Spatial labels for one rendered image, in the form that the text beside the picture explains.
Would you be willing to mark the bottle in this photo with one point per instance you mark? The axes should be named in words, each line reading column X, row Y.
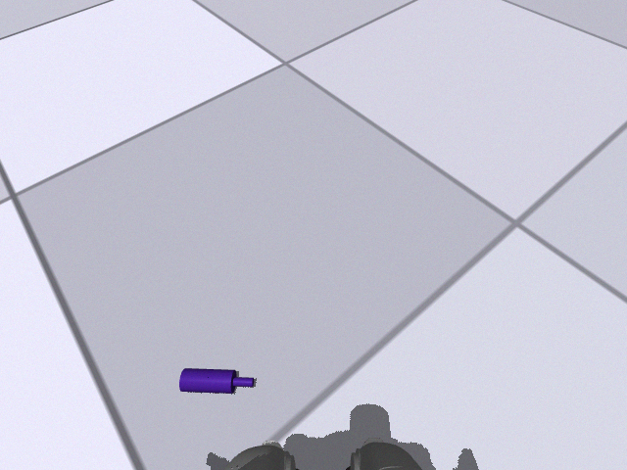
column 212, row 381

